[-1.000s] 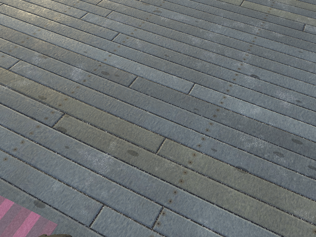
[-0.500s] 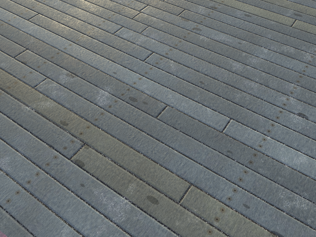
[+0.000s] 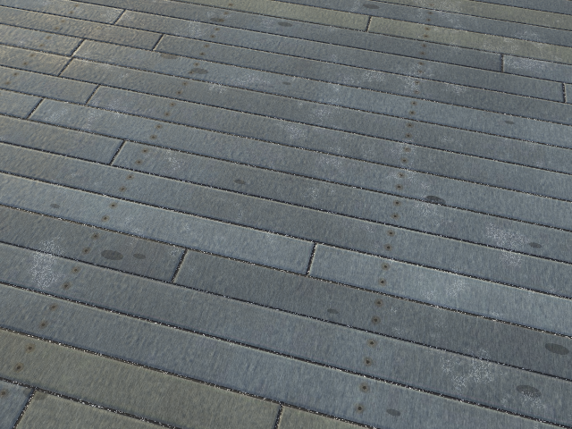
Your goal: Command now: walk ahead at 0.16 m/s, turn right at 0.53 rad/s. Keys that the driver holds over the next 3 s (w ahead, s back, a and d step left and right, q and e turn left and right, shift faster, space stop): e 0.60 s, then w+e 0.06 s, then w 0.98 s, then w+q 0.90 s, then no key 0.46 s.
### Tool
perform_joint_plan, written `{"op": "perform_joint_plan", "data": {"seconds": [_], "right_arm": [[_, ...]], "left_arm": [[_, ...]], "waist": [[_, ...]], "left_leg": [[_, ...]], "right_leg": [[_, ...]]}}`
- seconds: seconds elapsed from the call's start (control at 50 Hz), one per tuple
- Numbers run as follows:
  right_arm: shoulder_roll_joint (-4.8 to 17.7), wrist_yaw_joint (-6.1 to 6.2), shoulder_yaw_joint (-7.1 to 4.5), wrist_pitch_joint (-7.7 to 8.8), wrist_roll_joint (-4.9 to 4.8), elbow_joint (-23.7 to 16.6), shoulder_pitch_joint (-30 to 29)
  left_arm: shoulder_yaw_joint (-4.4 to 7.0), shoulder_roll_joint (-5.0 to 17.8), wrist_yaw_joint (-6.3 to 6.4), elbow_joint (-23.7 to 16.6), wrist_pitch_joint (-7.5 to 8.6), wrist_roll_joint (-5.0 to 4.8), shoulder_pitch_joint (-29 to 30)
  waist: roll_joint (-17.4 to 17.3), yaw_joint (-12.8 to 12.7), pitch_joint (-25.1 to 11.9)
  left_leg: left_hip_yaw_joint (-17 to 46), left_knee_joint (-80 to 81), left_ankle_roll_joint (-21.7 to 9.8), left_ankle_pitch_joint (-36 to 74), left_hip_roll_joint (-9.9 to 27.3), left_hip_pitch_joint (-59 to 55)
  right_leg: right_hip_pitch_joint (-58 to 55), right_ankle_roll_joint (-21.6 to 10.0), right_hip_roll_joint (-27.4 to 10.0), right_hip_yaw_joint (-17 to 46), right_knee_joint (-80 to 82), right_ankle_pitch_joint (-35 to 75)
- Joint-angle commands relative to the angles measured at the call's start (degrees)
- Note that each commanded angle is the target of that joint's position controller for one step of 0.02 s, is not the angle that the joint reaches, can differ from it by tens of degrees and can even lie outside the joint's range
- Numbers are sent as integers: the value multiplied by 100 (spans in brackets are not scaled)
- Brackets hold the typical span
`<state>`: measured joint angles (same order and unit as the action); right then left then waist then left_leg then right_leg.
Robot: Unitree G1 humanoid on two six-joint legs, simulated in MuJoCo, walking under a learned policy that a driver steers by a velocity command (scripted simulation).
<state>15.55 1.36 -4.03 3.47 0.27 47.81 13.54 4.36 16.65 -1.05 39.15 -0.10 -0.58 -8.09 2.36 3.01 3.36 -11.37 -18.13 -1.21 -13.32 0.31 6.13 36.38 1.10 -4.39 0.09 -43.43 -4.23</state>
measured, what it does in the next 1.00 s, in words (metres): walks ahead, turning right: right foot, then left foot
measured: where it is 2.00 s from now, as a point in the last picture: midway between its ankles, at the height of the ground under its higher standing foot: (399, 367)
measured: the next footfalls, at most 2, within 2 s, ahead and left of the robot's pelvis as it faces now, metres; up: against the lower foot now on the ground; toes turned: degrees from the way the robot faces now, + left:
right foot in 0.12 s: +0.18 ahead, -0.12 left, +0.00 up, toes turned -6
left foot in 0.54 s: +0.20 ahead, +0.11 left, +0.00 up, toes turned -24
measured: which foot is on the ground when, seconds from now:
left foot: down 0.00-0.12, up 0.14-0.52, down 0.54-0.96, up 0.98-1.00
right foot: up 0.00-0.10, down 0.12-0.56, up 0.58-0.94, down 0.96-1.00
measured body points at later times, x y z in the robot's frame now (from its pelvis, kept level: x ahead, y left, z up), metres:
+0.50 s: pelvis +0.09 -0.01 -0.01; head +0.13 -0.02 +0.44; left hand +0.33 +0.23 -0.10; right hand +0.18 -0.31 -0.11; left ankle +0.16 +0.13 -0.73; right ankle +0.14 -0.12 -0.74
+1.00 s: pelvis +0.14 -0.05 -0.01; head +0.15 -0.06 +0.44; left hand +0.42 +0.09 -0.09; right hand +0.04 -0.32 -0.14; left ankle +0.16 +0.12 -0.73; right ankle +0.08 -0.14 -0.75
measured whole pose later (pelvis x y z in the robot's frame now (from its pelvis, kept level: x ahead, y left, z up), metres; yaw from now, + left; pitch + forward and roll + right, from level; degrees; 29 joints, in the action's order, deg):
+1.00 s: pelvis +0.14 -0.05 -0.01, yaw -29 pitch +2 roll +0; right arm 17.3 -0.8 -3.9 2.1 -0.8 46.7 19.6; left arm 2.9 15.1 -0.7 36.1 1.5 -0.8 -11.2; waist -1.5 2.9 -1.6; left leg -1.5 -38.9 0.7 -23.8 4.6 14.7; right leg 15.7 -1.3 0.6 -1.1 -29.5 -15.2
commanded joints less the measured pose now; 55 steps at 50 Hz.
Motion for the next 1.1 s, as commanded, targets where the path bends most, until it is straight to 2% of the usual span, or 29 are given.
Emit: {"op": "perform_joint_plan", "data": {"seconds": [0.02, 0.06, 0.1, 0.12, 0.14, 0.16, 0.18, 0.22, 0.3, 0.38, 0.46, 0.52, 0.54, 0.56, 0.58, 0.6, 0.62, 0.66, 0.74, 0.78, 0.88, 0.92, 0.94, 0.96, 0.98, 1.0, 1.02, 1.04, 1.1], "right_arm": [[1034, 50, -253, -18, -118, -396, -419], [1126, 48, -301, -90, -211, -403, -496], [1047, 56, -298, -147, -269, -414, -542], [900, 27, -251, -138, -119, -403, -194], [432, -28, -84, -117, 237, -605, 46], [649, -96, -68, -96, 118, -596, 99], [896, -116, -135, -123, -95, -654, -336], [835, -8, -136, -211, 1, -666, -639], [662, 52, -107, -326, 13, -655, -518], [563, 37, -59, -348, -2, -681, -668], [629, -38, -97, -298, -42, -763, -760], [643, -118, -154, -214, -54, -688, -396], [837, -111, -228, -208, -6, -649, -200], [1338, -74, -335, -244, 124, -692, -147], [1489, -81, -376, -252, 300, -718, -292], [1129, -40, -276, -221, 278, -938, -684], [878, 11, -218, -223, 177, -991, -903], [749, 85, -165, -232, -29, -991, -842], [868, 94, -175, -195, -2, -831, 6], [947, 56, -195, -141, -25, -770, 130], [1225, -103, -271, -85, -169, -632, 230], [1194, -171, -242, -115, -249, -571, 166], [998, -199, -172, -104, -223, -527, 206], [638, -237, -41, -60, -136, -535, 103], [124, -290, 122, 40, 46, -811, -120], [554, -245, 2, 160, -119, -1016, -288], [925, -245, -106, 207, -224, -1002, -404], [934, -273, -116, 228, -251, -943, -396], [740, -313, -99, 221, -81, -818, -352]], "left_arm": [[92, 299, -129, -486, -16, 24, -3], [165, 438, -173, -590, -58, 40, -21], [311, 666, -137, -465, -50, 56, -673], [482, 1178, -8, -417, -42, 63, -1102], [535, 1727, 114, -551, -57, 114, -1049], [418, 1467, 49, -727, 20, 170, -1029], [356, 1203, 0, -794, 71, 119, -731], [256, 873, 57, -774, 53, -43, -254], [284, 955, 194, -885, -40, 104, 8], [337, 1050, 290, -900, -109, 43, -3], [330, 1008, 260, -928, -184, 44, -13], [315, 968, 268, -956, -257, -37, 74], [281, 849, 283, -944, -267, -58, -46], [212, 569, 273, -1009, -260, -42, -176], [288, 780, 263, -1152, -175, -57, -93], [418, 1177, 246, -985, -144, 20, -272], [458, 1215, 225, -811, -179, -12, -433], [367, 894, 217, -711, -266, 17, -521], [173, 508, 133, -926, -131, -28, 89], [99, 382, 108, -922, -38, -7, 172], [33, 381, 1, -818, 144, -48, 107], [48, 376, -16, -609, 188, -78, -350], [97, 453, 11, -431, 184, -96, -775], [161, 603, 64, -295, 182, -106, -1376], [268, 1206, 145, -268, 166, 10, -1942], [338, 1498, 91, -281, 236, 49, -2036], [205, 1056, 53, -290, 328, 8, -1801], [108, 795, 34, -297, 390, 21, -1558], [18, 587, 40, -336, 424, 59, -1065]], "waist": [[-732, -203, -531], [-771, -286, -527], [-547, -641, -824], [261, -748, -1172], [1695, -353, -1471], [1145, -566, -2592], [521, -644, -2162], [-74, -412, -1318], [300, -165, -1177], [424, -274, -1223], [657, -376, -1057], [705, -170, -996], [490, -139, -1003], [-715, -295, -957], [-2065, -343, -681], [-1478, -422, -640], [-1104, -521, -651], [-1101, -407, -498], [-1109, 84, -360], [-1160, 124, -348], [-1277, 57, -123], [-1075, -262, -148], [-911, -463, -311], [-597, -772, -647], [971, -887, -1029], [1290, -966, -843], [829, -903, -377], [763, -762, -77], [452, -450, 98]], "left_leg": [[346, 62, -792, 3337, 1584, -174], [351, -424, -688, 3541, 1670, -337], [102, -1717, -385, 3782, 1339, -202], [-48, -3030, 40, 2531, 880, 589], [35, -5060, 521, -2443, -64, 2645], [1458, -5970, 521, -2840, -271, 3005], [1655, -6058, 439, -2364, -64, 3272], [1657, -5280, 402, -1587, 234, 3294], [1540, -3973, 489, -1095, 21, 2376], [1622, -3072, 564, -649, -101, 1990], [1654, -2321, 468, -650, -205, 1716], [1496, -943, 234, -101, -249, 965], [1736, -450, 46, 143, 165, 415], [2957, -30, -500, 154, 1425, -79], [4227, 356, -1331, 837, 2262, 406], [3930, 255, -1407, 1091, 2246, 555], [3303, 225, -1084, 491, 1858, 555], [2823, 364, -795, -664, 1477, 211], [2571, 716, -883, -1384, 1371, -284], [2415, 776, -902, -1203, 1408, -298], [2030, 739, -966, -886, 1445, 540], [1926, 408, -898, -925, 1403, 969], [1793, 29, -764, -812, 1273, 1347], [1402, -887, -463, -687, 973, 1904], [644, -3124, 60, -1447, 316, 3292], [1075, -4318, 104, -2013, 85, 4308], [1349, -4826, 24, -1625, 423, 4692], [1378, -4818, -60, -1028, 564, 4758], [1374, -4283, 38, 77, 747, 4275]], "right_leg": [[-710, -152, 29, -93, 475, 71], [-845, -335, 149, -228, 712, -417], [-1860, -635, 547, -468, 1512, 20], [-3029, -955, 149, 311, 1746, 2345], [-4446, -1980, -1278, 2408, 1395, 4985], [-4725, -2641, -1771, 3548, 1861, 3593], [-4344, -2395, -1509, 3031, 2056, 2754], [-3281, -1772, -996, 2336, 2253, 1409], [-2259, -1580, -549, 1968, 2462, 1097], [-2022, -1454, -385, 2127, 2500, -64], [-1991, -1314, -316, 2597, 2494, -913], [-1868, -1067, -118, 2726, 2201, -927], [-1508, -818, 128, 2535, 1876, -1303], [-602, -460, 745, 1671, 704, -2334], [52, -177, 1274, 799, -696, -3104], [-13, -14, 927, 1014, -1722, -2800], [-3, 38, 846, 895, -2061, -2312], [483, 178, 683, 666, -2543, -1629], [663, 259, 544, 344, -1749, -1393], [275, 224, 444, 244, -948, -1398], [-1364, -88, 428, -269, 788, -1623], [-2375, -294, 542, -411, 1770, -922], [-3177, -383, 612, -392, 1960, -889], [-4170, -521, 198, 201, 2041, -978], [-5187, -1031, -1238, 2284, 2419, -1236], [-4779, -1824, -1864, 3726, 2976, -2326], [-4546, -1834, -1685, 3458, 3115, -2921], [-4270, -1669, -1395, 2929, 3210, -2844], [-3620, -1398, -927, 1863, 3494, -1060]]}}
Over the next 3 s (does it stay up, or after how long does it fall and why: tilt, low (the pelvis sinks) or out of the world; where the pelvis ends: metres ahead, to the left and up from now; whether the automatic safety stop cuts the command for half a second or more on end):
stays up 1.07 -0.36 -0.02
